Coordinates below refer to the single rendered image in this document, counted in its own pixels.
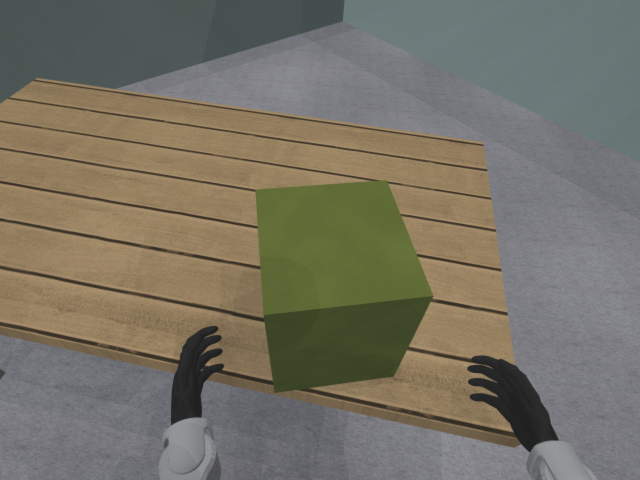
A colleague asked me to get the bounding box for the left robot hand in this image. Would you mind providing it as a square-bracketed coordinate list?
[171, 326, 224, 425]

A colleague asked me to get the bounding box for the carton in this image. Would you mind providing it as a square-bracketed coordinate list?
[255, 180, 433, 393]

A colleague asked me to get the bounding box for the robot right forearm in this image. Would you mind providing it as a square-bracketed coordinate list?
[527, 440, 598, 480]

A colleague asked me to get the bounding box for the right robot hand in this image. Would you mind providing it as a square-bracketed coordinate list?
[467, 355, 559, 452]

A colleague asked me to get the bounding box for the robot left forearm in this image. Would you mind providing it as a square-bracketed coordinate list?
[159, 418, 221, 480]

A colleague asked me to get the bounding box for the table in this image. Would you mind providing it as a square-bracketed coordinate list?
[0, 78, 521, 448]

